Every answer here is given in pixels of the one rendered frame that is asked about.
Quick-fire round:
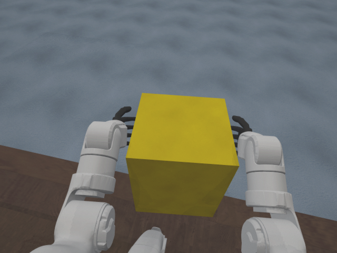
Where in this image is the robot left thigh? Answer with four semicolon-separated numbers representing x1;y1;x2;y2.
128;230;167;253

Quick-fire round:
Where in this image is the left robot shin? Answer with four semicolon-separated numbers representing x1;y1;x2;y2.
151;227;162;233

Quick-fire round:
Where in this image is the robot left upper arm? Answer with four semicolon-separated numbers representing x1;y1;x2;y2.
30;200;115;253

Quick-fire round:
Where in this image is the right robot hand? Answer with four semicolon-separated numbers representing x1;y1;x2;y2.
231;115;252;154

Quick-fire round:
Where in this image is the robot right upper arm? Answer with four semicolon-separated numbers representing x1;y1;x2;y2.
241;217;306;253

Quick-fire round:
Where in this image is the robot right forearm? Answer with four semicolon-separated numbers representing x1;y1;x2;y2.
237;131;306;251

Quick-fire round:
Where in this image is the left robot hand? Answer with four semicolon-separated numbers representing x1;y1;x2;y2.
112;106;136;145

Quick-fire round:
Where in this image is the robot left forearm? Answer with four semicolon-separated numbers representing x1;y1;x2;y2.
54;120;127;241

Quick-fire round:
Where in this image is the carton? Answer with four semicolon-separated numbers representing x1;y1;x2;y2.
126;93;239;217

